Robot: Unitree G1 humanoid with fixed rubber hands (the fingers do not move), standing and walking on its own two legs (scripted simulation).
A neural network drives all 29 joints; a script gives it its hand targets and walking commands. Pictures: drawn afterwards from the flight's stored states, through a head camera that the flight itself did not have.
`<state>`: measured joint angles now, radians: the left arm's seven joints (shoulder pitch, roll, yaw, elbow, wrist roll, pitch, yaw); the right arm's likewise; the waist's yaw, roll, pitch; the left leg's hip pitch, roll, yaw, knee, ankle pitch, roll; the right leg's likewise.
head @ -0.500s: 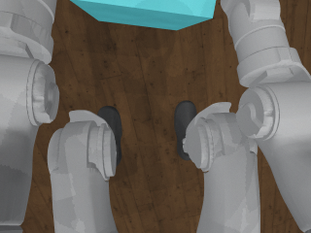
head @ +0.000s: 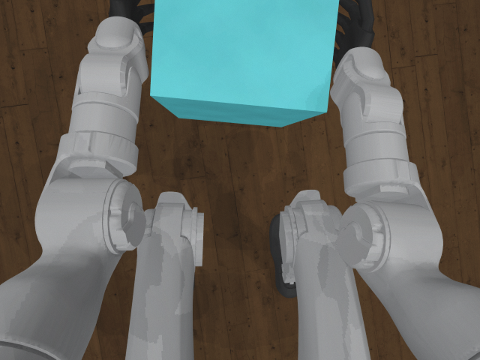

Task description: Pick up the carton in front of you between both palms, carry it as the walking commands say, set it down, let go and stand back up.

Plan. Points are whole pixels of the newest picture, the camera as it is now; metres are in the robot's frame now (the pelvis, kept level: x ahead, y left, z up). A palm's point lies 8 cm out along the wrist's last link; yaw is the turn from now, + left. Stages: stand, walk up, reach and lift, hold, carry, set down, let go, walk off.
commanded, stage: reach and lift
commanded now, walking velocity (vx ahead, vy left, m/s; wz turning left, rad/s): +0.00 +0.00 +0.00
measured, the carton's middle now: (239, 51) +0.55 +0.01 -0.16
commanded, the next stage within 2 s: none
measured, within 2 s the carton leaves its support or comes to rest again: neither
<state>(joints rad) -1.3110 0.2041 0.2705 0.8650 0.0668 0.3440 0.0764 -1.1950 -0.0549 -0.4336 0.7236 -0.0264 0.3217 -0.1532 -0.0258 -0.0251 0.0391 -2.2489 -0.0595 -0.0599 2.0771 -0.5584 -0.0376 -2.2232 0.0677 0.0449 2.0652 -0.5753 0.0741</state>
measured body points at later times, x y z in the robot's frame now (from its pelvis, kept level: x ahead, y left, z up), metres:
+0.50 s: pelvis +0.00 +0.00 +0.11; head +0.26 +0.02 +0.48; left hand +0.51 +0.16 +0.05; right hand +0.50 -0.14 +0.05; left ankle +0.11 +0.12 -0.37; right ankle +0.11 -0.13 -0.37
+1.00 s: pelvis +0.05 +0.00 +0.25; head +0.19 +0.01 +0.68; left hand +0.46 +0.16 +0.21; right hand +0.45 -0.15 +0.21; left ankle +0.11 +0.12 -0.37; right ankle +0.11 -0.13 -0.37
